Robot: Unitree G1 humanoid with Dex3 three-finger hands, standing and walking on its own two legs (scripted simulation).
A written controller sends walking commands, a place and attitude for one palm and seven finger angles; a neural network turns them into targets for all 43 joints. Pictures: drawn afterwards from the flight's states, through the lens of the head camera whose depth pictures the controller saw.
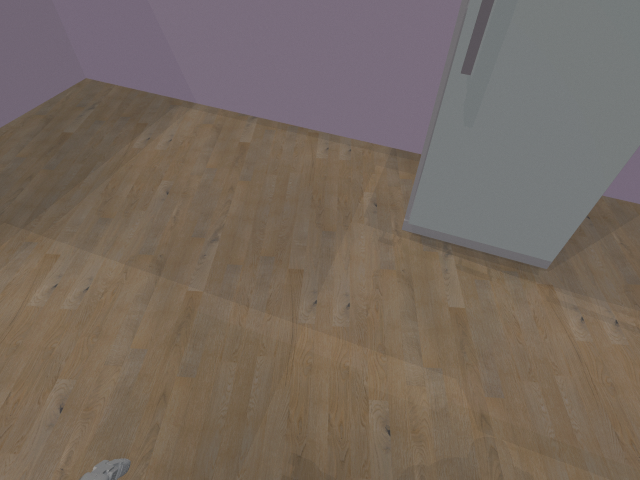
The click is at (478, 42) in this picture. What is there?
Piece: fridge door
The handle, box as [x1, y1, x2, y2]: [461, 0, 493, 74]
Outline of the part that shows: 493,0 482,0 461,73 470,74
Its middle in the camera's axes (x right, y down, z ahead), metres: +0.42 -0.63 +0.92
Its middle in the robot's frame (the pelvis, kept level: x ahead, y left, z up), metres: +1.16 -0.35 +0.23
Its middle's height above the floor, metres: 1.00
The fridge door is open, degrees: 0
